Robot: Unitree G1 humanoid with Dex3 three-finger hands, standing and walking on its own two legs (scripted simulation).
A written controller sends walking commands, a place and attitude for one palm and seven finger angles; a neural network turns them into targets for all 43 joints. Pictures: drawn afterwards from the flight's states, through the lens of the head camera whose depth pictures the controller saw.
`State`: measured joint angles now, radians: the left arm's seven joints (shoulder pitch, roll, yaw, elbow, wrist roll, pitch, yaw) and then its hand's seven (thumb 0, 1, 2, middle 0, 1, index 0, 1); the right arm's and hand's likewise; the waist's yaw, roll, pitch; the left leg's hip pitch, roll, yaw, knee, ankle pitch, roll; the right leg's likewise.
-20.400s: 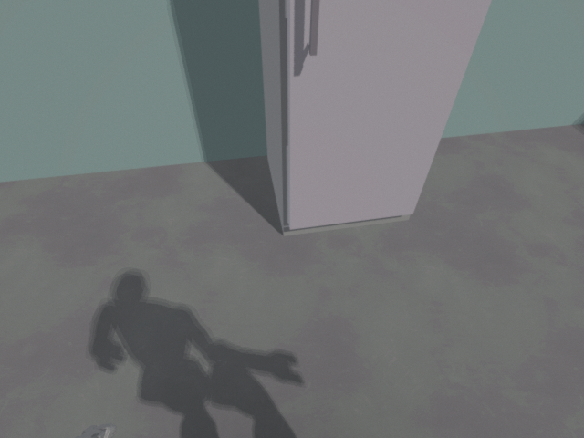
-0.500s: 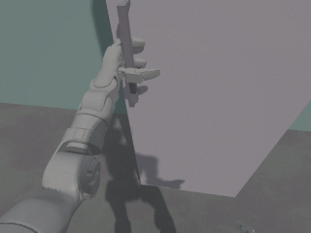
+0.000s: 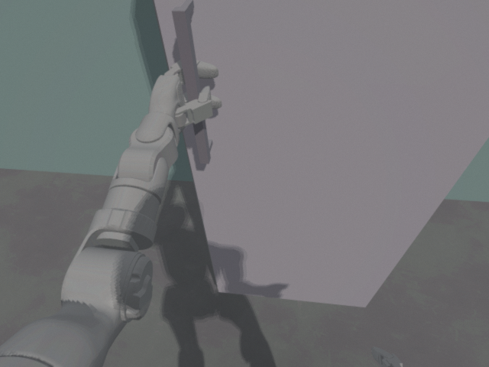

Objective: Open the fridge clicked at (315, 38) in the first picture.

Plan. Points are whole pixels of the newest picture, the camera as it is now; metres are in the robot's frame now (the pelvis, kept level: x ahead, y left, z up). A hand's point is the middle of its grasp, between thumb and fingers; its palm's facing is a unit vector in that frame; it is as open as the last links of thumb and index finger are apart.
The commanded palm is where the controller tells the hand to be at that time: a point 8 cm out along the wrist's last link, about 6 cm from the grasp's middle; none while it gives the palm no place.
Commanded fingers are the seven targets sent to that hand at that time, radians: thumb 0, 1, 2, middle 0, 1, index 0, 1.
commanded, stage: grip the handle and tug to test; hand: left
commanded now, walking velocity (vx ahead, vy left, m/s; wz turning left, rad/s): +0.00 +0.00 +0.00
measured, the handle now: (198, 93) +0.50 +0.09 +0.22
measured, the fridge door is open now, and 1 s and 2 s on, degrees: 0 0 14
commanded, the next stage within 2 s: pull the door a little, standing still in 0.56 s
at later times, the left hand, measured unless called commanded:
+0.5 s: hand (207, 106) +0.45 +0.07 +0.22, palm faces -0.09 -1.00 +0.00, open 5.2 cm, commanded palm +0.40 +0.12 +0.23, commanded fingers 0.00 0.90 0.90 -0.45 -1.40 -0.45 -1.40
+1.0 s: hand (204, 111) +0.43 +0.07 +0.22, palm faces -0.10 -1.00 +0.00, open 5.6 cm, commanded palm +0.38 +0.13 +0.23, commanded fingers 0.00 0.90 0.90 -0.45 -1.40 -0.45 -1.40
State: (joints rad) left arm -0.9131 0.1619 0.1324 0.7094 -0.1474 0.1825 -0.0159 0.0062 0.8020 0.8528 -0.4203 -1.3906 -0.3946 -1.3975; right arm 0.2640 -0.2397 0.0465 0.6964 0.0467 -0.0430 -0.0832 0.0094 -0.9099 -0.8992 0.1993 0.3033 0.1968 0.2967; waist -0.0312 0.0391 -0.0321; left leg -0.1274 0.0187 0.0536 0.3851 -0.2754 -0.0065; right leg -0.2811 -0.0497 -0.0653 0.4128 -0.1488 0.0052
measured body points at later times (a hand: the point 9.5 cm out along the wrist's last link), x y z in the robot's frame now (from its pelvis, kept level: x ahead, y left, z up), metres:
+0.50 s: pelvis +0.01 +0.00 +0.00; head +0.01 -0.02 +0.45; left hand +0.44 +0.12 +0.23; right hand +0.14 -0.24 -0.11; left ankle -0.05 +0.12 -0.74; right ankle +0.04 -0.12 -0.74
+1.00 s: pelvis +0.03 +0.00 +0.00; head +0.02 -0.02 +0.45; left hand +0.43 +0.13 +0.23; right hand +0.20 -0.22 -0.09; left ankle -0.05 +0.12 -0.74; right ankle +0.04 -0.12 -0.74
